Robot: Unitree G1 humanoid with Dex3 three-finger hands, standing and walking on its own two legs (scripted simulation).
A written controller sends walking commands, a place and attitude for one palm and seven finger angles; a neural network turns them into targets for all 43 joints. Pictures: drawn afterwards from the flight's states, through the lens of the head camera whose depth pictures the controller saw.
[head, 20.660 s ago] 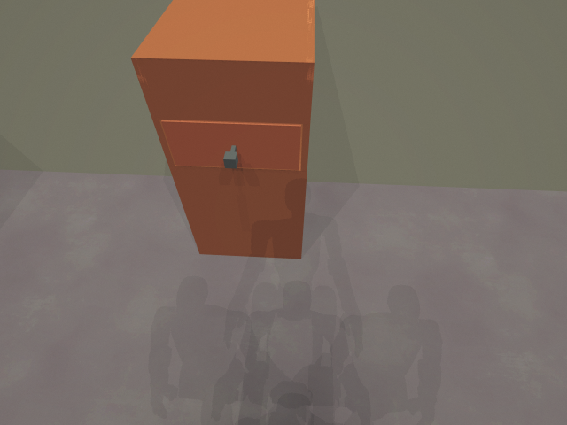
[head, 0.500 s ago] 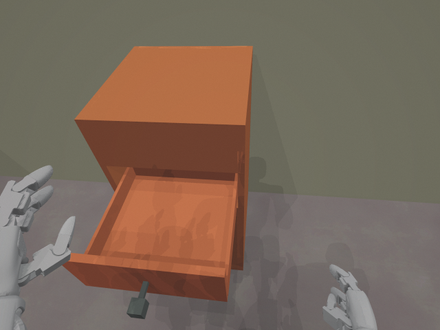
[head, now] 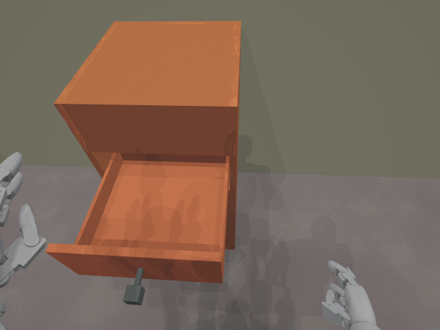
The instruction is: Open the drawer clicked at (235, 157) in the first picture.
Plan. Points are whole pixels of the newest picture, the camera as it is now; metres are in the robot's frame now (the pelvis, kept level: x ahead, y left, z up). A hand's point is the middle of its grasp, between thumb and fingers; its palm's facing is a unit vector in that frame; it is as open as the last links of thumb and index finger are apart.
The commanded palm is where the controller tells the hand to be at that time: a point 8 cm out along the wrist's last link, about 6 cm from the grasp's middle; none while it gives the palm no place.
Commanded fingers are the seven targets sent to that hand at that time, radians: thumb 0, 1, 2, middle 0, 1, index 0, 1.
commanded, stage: step back with the hand held close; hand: left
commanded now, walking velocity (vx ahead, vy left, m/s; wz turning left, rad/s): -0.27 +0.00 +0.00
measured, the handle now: (136, 286) +0.23 +0.22 -0.17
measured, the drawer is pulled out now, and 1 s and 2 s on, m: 0.29 0.29 0.29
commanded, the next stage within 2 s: stop stepping back and stand still in 1.18 s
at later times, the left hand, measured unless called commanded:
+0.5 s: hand (10, 298) +0.13 +0.25 +0.15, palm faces +0.42 -0.80 -0.43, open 7.4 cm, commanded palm +0.07 +0.29 +0.17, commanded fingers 0.00 0.90 0.90 -0.20 -0.30 -0.20 -0.30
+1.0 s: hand out of the picture +0.08 +0.21 +0.16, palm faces +0.28 -0.85 -0.46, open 7.4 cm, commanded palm +0.01 +0.26 +0.17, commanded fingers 0.00 0.90 0.90 -0.20 -0.30 -0.20 -0.30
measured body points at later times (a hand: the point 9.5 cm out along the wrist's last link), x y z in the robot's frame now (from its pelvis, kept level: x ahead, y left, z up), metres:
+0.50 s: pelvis -0.06 +0.00 -0.02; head -0.03 +0.01 +0.43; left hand +0.10 +0.29 +0.18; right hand +0.13 -0.22 -0.09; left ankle -0.04 +0.11 -0.74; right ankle +0.02 -0.10 -0.74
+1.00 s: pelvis -0.12 -0.02 -0.01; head -0.08 +0.00 +0.44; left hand +0.06 +0.25 +0.18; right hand +0.07 -0.25 -0.08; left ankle -0.10 +0.11 -0.72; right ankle -0.09 -0.12 -0.74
